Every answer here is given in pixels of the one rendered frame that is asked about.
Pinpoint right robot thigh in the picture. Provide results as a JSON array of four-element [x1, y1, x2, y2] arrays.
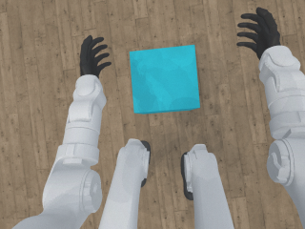
[[184, 150, 234, 229]]

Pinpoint left robot upper arm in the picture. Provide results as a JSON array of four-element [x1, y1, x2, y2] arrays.
[[11, 169, 103, 229]]

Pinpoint robot left forearm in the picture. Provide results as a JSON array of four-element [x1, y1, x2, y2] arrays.
[[42, 74, 107, 209]]

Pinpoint right robot upper arm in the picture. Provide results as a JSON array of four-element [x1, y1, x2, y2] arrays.
[[266, 138, 305, 229]]

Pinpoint carton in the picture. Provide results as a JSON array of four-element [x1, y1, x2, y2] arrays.
[[130, 45, 200, 115]]

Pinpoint left robot hand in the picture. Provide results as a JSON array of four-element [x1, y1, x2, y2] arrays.
[[79, 35, 112, 79]]

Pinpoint robot right foot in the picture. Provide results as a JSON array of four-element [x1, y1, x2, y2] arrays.
[[180, 152, 193, 200]]

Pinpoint right robot hand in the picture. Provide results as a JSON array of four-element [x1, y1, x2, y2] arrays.
[[236, 7, 281, 60]]

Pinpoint robot right forearm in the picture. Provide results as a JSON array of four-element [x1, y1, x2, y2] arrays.
[[258, 45, 305, 140]]

